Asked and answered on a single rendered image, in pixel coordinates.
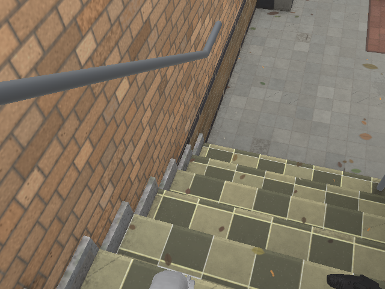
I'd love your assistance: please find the robot right hand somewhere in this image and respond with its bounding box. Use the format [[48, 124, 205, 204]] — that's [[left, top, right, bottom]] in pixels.
[[327, 274, 382, 289]]

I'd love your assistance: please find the left robot thigh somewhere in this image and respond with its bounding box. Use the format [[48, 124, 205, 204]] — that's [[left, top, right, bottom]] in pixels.
[[149, 270, 195, 289]]

